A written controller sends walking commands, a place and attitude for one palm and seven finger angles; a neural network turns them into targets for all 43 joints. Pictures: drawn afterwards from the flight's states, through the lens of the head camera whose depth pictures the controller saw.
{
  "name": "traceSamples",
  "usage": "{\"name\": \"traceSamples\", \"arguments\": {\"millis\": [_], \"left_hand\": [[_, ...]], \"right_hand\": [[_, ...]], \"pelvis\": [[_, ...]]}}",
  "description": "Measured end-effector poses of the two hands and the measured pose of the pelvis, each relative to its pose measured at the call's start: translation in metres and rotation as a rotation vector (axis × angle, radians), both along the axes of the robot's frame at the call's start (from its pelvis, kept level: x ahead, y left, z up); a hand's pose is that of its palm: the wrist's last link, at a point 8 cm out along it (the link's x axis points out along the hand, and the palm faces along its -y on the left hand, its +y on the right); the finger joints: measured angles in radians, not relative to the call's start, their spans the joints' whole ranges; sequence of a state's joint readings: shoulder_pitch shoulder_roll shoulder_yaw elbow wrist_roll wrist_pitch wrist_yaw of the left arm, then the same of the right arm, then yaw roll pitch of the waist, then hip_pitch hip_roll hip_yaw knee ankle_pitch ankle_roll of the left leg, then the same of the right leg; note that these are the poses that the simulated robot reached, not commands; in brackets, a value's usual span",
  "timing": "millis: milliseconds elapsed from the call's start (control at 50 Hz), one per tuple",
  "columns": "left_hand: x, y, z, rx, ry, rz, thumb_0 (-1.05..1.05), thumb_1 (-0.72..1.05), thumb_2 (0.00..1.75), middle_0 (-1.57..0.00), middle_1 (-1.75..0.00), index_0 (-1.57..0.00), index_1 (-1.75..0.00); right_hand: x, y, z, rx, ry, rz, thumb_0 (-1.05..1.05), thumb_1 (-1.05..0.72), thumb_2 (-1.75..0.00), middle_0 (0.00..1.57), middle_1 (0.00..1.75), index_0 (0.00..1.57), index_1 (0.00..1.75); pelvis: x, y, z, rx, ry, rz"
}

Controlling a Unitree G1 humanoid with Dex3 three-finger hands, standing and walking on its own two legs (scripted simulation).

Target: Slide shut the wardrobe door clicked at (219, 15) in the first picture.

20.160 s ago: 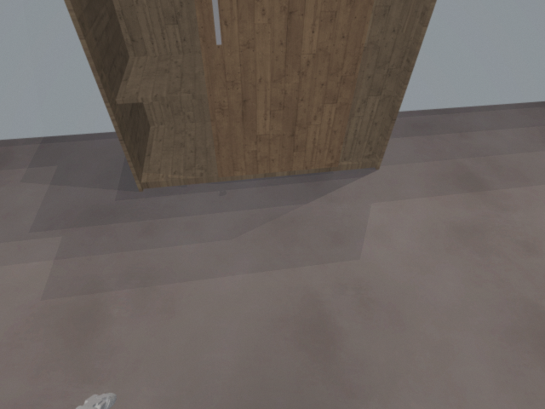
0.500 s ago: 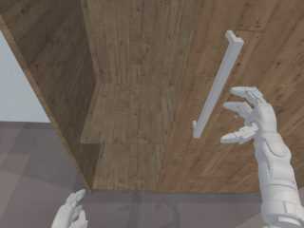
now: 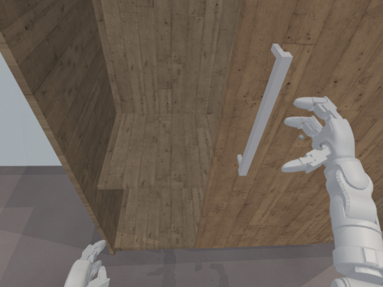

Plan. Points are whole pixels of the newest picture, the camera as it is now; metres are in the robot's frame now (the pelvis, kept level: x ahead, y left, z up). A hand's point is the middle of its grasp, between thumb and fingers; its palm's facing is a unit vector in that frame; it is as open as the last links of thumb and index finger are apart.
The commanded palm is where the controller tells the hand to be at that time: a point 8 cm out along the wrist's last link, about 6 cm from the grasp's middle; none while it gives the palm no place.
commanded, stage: move the hooked fingers beside the handle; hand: right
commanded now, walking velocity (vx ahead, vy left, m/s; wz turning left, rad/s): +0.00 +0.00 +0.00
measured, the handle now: (256, 121) +0.44 -0.11 +0.15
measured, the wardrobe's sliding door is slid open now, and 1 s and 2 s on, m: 0.40 0.40 0.40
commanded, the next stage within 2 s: none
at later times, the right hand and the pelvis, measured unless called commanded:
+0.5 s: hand (291, 150) +0.38 -0.18 +0.13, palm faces -0.09 +1.00 -0.02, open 14.0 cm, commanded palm +0.35 -0.23 +0.14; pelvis -0.01 +0.00 +0.00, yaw +1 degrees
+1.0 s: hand (295, 142) +0.37 -0.18 +0.15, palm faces -0.05 +1.00 -0.04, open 14.0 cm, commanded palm +0.35 -0.23 +0.15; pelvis +0.00 -0.01 +0.00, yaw +1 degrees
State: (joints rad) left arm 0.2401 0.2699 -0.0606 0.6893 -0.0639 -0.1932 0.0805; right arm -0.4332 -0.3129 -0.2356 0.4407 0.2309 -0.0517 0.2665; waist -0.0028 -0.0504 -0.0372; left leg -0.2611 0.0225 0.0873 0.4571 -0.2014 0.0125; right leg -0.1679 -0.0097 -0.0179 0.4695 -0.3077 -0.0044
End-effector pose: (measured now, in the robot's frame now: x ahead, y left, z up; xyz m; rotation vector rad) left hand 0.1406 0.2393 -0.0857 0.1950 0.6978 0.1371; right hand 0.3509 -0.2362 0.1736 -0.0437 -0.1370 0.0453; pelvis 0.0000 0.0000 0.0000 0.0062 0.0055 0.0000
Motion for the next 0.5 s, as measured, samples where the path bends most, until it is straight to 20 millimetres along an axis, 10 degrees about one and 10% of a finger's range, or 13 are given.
{"name": "traceSamples", "arguments": {"millis": [160,340,500], "left_hand": [[-0.009,0.002,-0.006,-0.017,0.017,0.019,0.02,0.9,0.9,-0.2,-0.3,-0.2,-0.3],[-0.024,0.006,-0.006,-0.002,0.045,0.036,0.02,0.9,0.9,-0.2,-0.3,-0.2,-0.3],[-0.031,0.014,-0.012,0.01,0.077,0.041,0.02,0.9,0.9,-0.2,-0.3,-0.2,-0.3]], "right_hand": [[0.006,0.014,-0.044,0.029,0.198,0.04,-0.01,0.5,-0.3,0.3,1.2,0.3,1.2],[0.006,-0.007,-0.004,0.007,0.006,-0.033,-0.01,0.5,-0.3,0.31,1.2,0.3,1.2],[0.01,-0.002,-0.045,0.015,0.202,0.041,-0.01,0.5,-0.3,0.3,1.2,0.3,1.2]], "pelvis": [[-0.006,-0.001,-0.002,-0.008,0.028,0.015],[-0.003,0.004,-0.001,-0.003,0.007,0.014],[-0.008,-0.001,-0.002,-0.003,0.04,0.011]]}}
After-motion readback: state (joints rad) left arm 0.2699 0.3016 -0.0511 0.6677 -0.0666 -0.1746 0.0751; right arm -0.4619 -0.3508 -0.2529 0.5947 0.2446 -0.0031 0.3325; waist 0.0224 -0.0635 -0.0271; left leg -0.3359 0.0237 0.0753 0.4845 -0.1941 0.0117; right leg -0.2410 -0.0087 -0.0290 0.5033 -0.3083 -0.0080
